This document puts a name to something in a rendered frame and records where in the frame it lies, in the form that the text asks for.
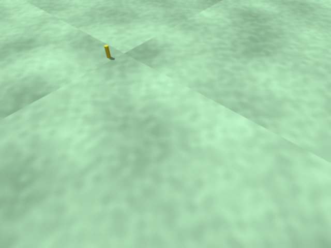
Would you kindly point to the can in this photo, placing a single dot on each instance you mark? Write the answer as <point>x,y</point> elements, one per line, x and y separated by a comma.
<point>107,51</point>

